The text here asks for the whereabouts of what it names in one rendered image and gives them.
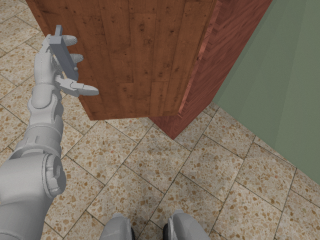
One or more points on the robot left upper arm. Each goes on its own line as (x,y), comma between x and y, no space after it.
(28,186)

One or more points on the robot right shin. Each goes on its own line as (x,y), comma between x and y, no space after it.
(176,212)

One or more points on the cupboard door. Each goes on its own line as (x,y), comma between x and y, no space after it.
(139,54)

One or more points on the handle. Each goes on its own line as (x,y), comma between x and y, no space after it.
(62,54)

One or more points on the robot left forearm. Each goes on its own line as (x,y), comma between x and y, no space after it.
(45,128)

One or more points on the robot left hand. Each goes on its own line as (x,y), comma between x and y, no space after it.
(47,68)

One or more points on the robot left thigh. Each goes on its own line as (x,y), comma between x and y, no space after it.
(117,228)

